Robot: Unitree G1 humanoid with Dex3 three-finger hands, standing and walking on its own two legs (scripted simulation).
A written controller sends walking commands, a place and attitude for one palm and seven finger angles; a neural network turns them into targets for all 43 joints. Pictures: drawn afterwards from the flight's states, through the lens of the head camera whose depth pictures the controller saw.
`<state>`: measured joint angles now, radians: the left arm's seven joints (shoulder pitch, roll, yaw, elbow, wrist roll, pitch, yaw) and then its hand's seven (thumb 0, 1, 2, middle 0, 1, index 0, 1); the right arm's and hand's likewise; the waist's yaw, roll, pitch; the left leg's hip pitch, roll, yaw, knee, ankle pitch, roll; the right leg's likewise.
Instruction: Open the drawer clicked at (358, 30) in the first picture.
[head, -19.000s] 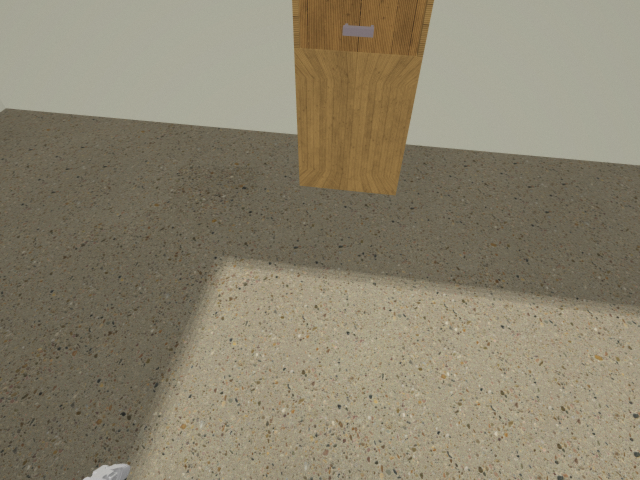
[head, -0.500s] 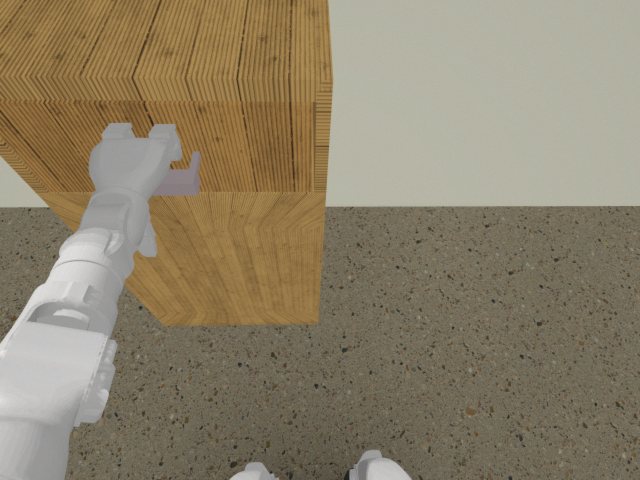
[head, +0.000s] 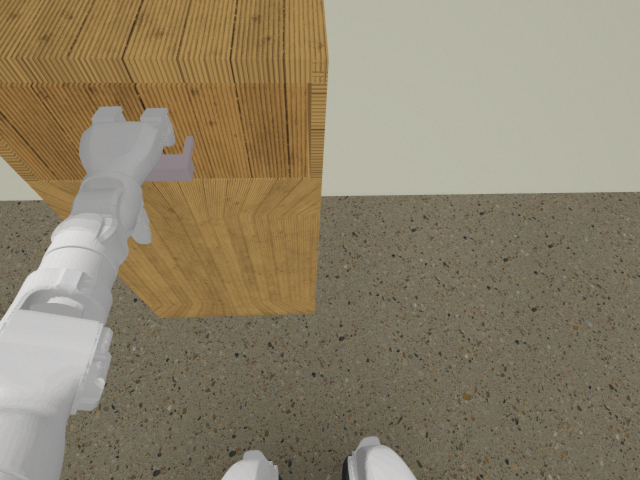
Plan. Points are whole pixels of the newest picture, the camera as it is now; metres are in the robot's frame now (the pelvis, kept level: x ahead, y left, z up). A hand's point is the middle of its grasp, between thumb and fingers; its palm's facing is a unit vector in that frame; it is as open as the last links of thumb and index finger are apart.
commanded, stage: lift the fingers back up to retry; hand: left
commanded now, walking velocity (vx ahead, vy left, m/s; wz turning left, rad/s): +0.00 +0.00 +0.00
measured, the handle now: (154, 155) +0.55 +0.21 +0.04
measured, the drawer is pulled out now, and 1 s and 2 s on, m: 0.00 0.00 0.00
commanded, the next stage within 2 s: re-aim the fingers above the handle in 0.74 s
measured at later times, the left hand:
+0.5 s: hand (132, 166) +0.50 +0.22 +0.07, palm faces -0.05 -0.03 -1.00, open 13.5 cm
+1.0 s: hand (129, 155) +0.49 +0.21 +0.09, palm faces -0.05 -0.03 -1.00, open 13.8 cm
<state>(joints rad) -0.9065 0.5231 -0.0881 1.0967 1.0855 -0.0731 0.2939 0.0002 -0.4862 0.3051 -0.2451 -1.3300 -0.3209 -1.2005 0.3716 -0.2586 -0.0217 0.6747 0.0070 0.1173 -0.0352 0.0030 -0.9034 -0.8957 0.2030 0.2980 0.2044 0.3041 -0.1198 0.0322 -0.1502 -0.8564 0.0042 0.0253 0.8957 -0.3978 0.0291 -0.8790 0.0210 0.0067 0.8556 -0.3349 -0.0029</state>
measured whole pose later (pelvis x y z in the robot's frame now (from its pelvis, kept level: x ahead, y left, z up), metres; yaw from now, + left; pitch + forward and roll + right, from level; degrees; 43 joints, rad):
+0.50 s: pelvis +0.03 +0.00 +0.02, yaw +0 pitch +17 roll -1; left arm -0.76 0.50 -0.05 0.95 1.07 -0.13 0.25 0.00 -0.49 0.31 -0.34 -1.22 -0.37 -1.21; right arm 0.35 -0.25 -0.05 0.69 0.00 0.12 -0.03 0.00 -0.90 -0.90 0.20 0.30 0.20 0.30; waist -0.10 0.04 -0.13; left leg -0.66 0.00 0.02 0.75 -0.38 0.03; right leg -0.68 0.02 0.01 0.70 -0.32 0.00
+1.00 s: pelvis +0.05 -0.01 +0.03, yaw +1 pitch +14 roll +0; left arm -0.70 0.47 -0.07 0.84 1.05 -0.11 0.18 0.00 -0.49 0.31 -0.32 -1.20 -0.32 -1.20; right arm 0.27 -0.25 -0.05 0.65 0.00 0.17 -0.01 0.00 -0.90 -0.90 0.20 0.30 0.20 0.30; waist -0.04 0.04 -0.12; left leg -0.53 0.00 0.02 0.66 -0.37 0.01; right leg -0.56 0.02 0.00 0.65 -0.33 -0.02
